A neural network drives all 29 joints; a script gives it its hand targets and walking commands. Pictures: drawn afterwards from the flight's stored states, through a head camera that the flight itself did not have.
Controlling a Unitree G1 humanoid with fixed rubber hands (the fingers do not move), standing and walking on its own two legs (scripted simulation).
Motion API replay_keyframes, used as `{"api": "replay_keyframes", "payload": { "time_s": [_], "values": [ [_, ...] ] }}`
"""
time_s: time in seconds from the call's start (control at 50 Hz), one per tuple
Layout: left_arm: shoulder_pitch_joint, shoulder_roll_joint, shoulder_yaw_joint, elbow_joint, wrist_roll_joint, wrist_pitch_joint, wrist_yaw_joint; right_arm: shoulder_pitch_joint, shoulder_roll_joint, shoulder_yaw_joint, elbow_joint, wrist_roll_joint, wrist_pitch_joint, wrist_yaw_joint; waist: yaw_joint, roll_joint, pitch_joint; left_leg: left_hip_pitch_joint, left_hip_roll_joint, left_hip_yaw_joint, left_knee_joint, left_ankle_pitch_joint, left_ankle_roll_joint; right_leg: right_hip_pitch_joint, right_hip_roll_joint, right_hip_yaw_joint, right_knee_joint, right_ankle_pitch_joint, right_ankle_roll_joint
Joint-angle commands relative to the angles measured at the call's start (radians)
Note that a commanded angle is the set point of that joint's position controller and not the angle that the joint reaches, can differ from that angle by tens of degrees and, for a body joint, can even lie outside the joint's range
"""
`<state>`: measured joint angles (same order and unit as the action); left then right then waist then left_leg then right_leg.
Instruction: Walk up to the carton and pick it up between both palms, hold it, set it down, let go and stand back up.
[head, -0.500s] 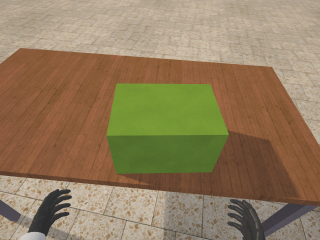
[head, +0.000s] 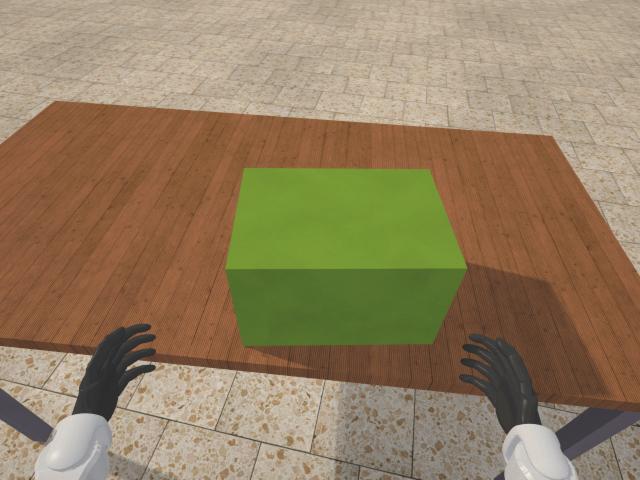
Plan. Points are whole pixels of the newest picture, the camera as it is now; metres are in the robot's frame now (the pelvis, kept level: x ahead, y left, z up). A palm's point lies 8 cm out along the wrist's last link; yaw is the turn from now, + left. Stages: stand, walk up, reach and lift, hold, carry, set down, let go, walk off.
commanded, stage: reach and lift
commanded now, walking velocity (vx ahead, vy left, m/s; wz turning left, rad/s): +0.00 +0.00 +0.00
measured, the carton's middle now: (337, 255) +0.45 -0.01 +0.02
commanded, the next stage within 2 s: none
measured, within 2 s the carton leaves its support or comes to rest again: neither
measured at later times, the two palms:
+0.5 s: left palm (110, 309) +0.29 +0.28 +0.08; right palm (520, 334) +0.29 -0.23 +0.06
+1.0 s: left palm (109, 243) +0.36 +0.29 +0.12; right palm (513, 261) +0.37 -0.23 +0.11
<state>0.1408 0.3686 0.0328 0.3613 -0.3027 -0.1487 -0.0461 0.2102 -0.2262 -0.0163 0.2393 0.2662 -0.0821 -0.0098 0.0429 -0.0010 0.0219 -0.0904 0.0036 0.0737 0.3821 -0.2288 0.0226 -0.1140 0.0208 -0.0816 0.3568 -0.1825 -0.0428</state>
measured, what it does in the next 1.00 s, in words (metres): stands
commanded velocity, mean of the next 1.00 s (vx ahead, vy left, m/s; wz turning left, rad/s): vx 0.00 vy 0.00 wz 0.00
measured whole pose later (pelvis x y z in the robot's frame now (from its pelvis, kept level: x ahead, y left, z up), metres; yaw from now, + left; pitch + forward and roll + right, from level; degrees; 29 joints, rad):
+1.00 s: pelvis +0.00 -0.01 +0.00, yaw +0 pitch +3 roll +0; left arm -0.55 0.49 0.13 0.56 -0.30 0.30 -0.05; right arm -0.49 -0.38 -0.01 0.51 0.38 0.25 -0.02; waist 0.02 -0.03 -0.02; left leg -0.22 0.01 0.07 0.37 -0.19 0.02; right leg -0.23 0.03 -0.09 0.32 -0.14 -0.05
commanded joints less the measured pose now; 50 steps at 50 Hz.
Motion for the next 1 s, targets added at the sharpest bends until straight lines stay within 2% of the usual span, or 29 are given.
{"api": "replay_keyframes", "payload": {
  "time_s": [0.0,0.04,0.06,0.08,0.1,0.14,0.16,0.18,0.24,0.28,0.32,0.38,0.42,0.46,0.48,0.5,0.54,0.58,0.6,0.7,0.74,0.76,0.78,0.82,0.86,0.9,0.92,0.96,0.98],
  "values": [
    [-0.223,0.171,0.076,-0.115,-0.003,-0.004,0.008,-0.188,-0.121,-0.045,-0.117,0.01,-0.009,-0.006,0.008,0.035,-0.068,-0.075,0.032,-0.092,-0.081,0.148,-0.02,0.046,-0.043,0.148,-0.063,-0.051,-0.009],
    [-0.248,0.165,0.061,-0.158,-0.006,0.017,0.016,-0.224,-0.142,-0.042,-0.121,0.029,0.002,0.001,0.007,0.071,-0.113,-0.065,0.032,-0.094,-0.078,0.178,-0.024,0.054,-0.041,0.146,-0.054,-0.027,-0.017],
    [-0.257,0.168,0.069,-0.146,-0.005,0.034,0.01,-0.23,-0.141,-0.051,-0.105,0.026,0.015,-0.003,-0.01,0.047,-0.106,-0.058,0.029,-0.086,-0.073,0.188,-0.024,0.044,-0.039,0.143,-0.059,-0.017,-0.011],
    [-0.291,0.171,0.078,-0.123,-0.009,0.05,0.004,-0.249,-0.127,-0.033,-0.1,0.037,0.035,-0.003,-0.001,0.028,-0.098,-0.07,0.024,-0.085,-0.078,0.167,-0.017,0.056,-0.044,0.15,-0.073,-0.03,-0.006],
    [-0.335,0.191,0.08,-0.127,-0.013,0.064,-0.001,-0.277,-0.132,-0.046,-0.117,0.028,0.054,-0.01,-0.021,0.011,-0.101,-0.074,0.024,-0.085,-0.082,0.129,-0.01,0.062,-0.045,0.152,-0.074,-0.05,-0.002],
    [-0.32,0.186,0.084,-0.155,-0.01,0.097,0.0,-0.26,-0.156,-0.067,-0.127,0.021,0.071,-0.02,-0.027,0.035,-0.149,-0.046,0.017,-0.074,-0.077,0.189,-0.017,0.062,-0.041,0.145,-0.072,-0.002,0.001],
    [-0.367,0.182,0.085,-0.175,-0.01,0.113,0.0,-0.296,-0.164,-0.065,-0.116,0.029,0.079,-0.024,-0.014,0.057,-0.146,-0.053,0.016,-0.075,-0.075,0.212,-0.023,0.056,-0.038,0.15,-0.075,0.012,-0.002],
    [-0.359,0.196,0.106,-0.162,0.003,0.133,-0.002,-0.296,-0.172,-0.071,-0.106,0.026,0.089,-0.022,-0.028,0.042,-0.142,-0.034,0.018,-0.075,-0.077,0.218,-0.023,0.073,-0.034,0.144,-0.081,0.011,0.002],
    [-0.399,0.197,0.101,-0.165,-0.022,0.175,-0.014,-0.368,-0.182,-0.058,-0.165,0.046,0.114,-0.025,-0.013,0.016,-0.164,-0.023,0.006,-0.066,-0.066,0.277,-0.024,0.071,-0.035,0.137,-0.076,0.076,0.007],
    [-0.381,0.187,0.131,-0.135,0.003,0.214,-0.019,-0.344,-0.181,-0.048,-0.101,0.056,0.143,-0.026,-0.013,0.02,-0.136,-0.015,0.004,-0.068,-0.066,0.285,-0.022,0.063,-0.038,0.14,-0.081,0.084,0.01],
    [-0.404,0.209,0.159,-0.157,0.017,0.234,-0.019,-0.381,-0.198,-0.044,-0.139,0.066,0.156,-0.027,0.006,0.005,-0.165,-0.025,0.006,-0.068,-0.072,0.293,-0.018,0.108,-0.033,0.141,-0.086,0.101,0.012],
    [-0.454,0.214,0.177,-0.174,0.017,0.266,-0.023,-0.422,-0.218,-0.042,-0.156,0.068,0.171,-0.03,-0.012,0.001,-0.228,0.004,-0.003,-0.065,-0.058,0.372,-0.02,0.125,-0.034,0.139,-0.076,0.211,0.019],
    [-0.482,0.207,0.177,-0.208,0.01,0.277,-0.027,-0.461,-0.218,-0.023,-0.202,0.079,0.175,-0.032,0.005,-0.006,-0.255,0.009,-0.002,-0.07,-0.056,0.41,-0.022,0.137,-0.024,0.135,-0.07,0.244,0.015],
    [-0.509,0.221,0.184,-0.2,0.019,0.291,-0.03,-0.49,-0.229,-0.037,-0.194,0.082,0.181,-0.036,-0.005,0.022,-0.254,-0.008,-0.01,-0.063,-0.052,0.422,-0.022,0.143,-0.029,0.144,-0.062,0.282,0.018],
    [-0.519,0.239,0.198,-0.191,0.025,0.3,-0.03,-0.487,-0.231,-0.046,-0.16,0.086,0.189,-0.038,-0.016,0.022,-0.248,-0.003,-0.006,-0.061,-0.053,0.406,-0.014,0.132,-0.032,0.145,-0.065,0.263,0.023],
    [-0.546,0.239,0.206,-0.17,0.023,0.306,-0.025,-0.509,-0.23,-0.046,-0.147,0.088,0.197,-0.039,-0.001,0.02,-0.25,-0.001,-0.002,-0.063,-0.056,0.404,-0.02,0.116,-0.025,0.131,-0.069,0.234,0.014],
    [-0.583,0.223,0.186,-0.126,0.002,0.319,-0.023,-0.556,-0.236,-0.053,-0.114,0.079,0.209,-0.039,-0.008,0.016,-0.234,-0.017,0.005,-0.067,-0.06,0.374,-0.018,0.078,-0.031,0.141,-0.08,0.181,0.008],
    [-0.594,0.224,0.174,-0.125,-0.01,0.346,-0.029,-0.601,-0.262,-0.048,-0.141,0.09,0.221,-0.036,-0.018,0.005,-0.264,0.011,0.007,-0.063,-0.053,0.383,-0.013,0.101,-0.03,0.127,-0.078,0.203,0.012],
    [-0.676,0.257,0.194,-0.15,-0.001,0.348,-0.027,-0.657,-0.273,-0.067,-0.149,0.088,0.231,-0.042,-0.018,-0.001,-0.294,0.003,0.002,-0.057,-0.049,0.359,-0.015,0.094,-0.027,0.128,-0.076,0.204,0.014],
    [-0.821,0.251,0.166,-0.1,-0.007,0.372,0.002,-0.785,-0.293,-0.073,-0.013,0.093,0.265,-0.021,-0.023,0.072,-0.311,-0.04,0.018,-0.066,-0.057,0.283,-0.021,0.032,-0.031,0.122,-0.064,0.092,-0.006],
    [-0.839,0.275,0.172,-0.092,0.007,0.399,0.0,-0.803,-0.301,-0.076,0.004,0.103,0.279,-0.023,-0.019,0.062,-0.348,-0.01,0.019,-0.067,-0.039,0.333,-0.021,0.065,-0.019,0.116,-0.065,0.148,0.003],
    [-0.788,0.279,0.178,-0.054,0.024,0.418,-0.008,-0.777,-0.293,-0.068,0.029,0.095,0.289,-0.027,-0.036,0.027,-0.338,-0.016,0.016,-0.06,-0.038,0.342,-0.01,0.085,-0.025,0.118,-0.07,0.183,0.016],
    [-0.855,0.292,0.18,0.014,0.01,0.426,-0.015,-0.845,-0.292,-0.058,0.061,0.097,0.303,-0.029,-0.023,-0.024,-0.349,-0.056,0.006,-0.065,-0.044,0.299,0.0,0.087,-0.023,0.116,-0.065,0.165,0.019],
    [-0.922,0.311,0.171,0.016,0.004,0.433,-0.013,-0.907,-0.297,-0.054,0.07,0.113,0.31,-0.025,-0.01,-0.015,-0.347,-0.09,0.002,-0.06,-0.058,0.281,0.004,0.11,-0.019,0.113,-0.058,0.167,0.024],
    [-0.976,0.316,0.149,0.062,-0.019,0.421,-0.01,-0.98,-0.311,-0.06,0.086,0.111,0.311,-0.022,-0.028,-0.029,-0.353,-0.122,0.005,-0.071,-0.047,0.251,0.013,0.092,-0.028,0.127,-0.051,0.151,0.025],
    [-1.015,0.305,0.15,0.038,-0.002,0.415,-0.002,-1.006,-0.321,-0.051,0.115,0.124,0.305,-0.017,-0.011,0.029,-0.402,-0.077,0.005,-0.073,-0.04,0.306,-0.015,0.091,-0.018,0.115,-0.037,0.18,0.014],
    [-1.014,0.313,0.151,0.083,0.003,0.422,-0.002,-1.035,-0.322,-0.054,0.126,0.117,0.302,-0.014,-0.007,0.018,-0.397,-0.071,0.013,-0.076,-0.034,0.323,-0.013,0.085,-0.01,0.106,-0.042,0.182,0.014],
    [-1.107,0.333,0.136,0.086,-0.004,0.419,-0.005,-1.091,-0.336,-0.065,0.148,0.118,0.305,-0.013,-0.021,0.036,-0.429,-0.08,0.007,-0.066,-0.031,0.319,-0.01,0.098,-0.012,0.106,-0.047,0.186,0.02],
    [-1.077,0.322,0.133,0.122,-0.001,0.42,-0.003,-1.082,-0.342,-0.067,0.174,0.122,0.304,-0.015,-0.019,0.054,-0.444,-0.086,0.007,-0.069,-0.02,0.336,-0.017,0.103,-0.008,0.106,-0.033,0.203,0.013]
  ]
}}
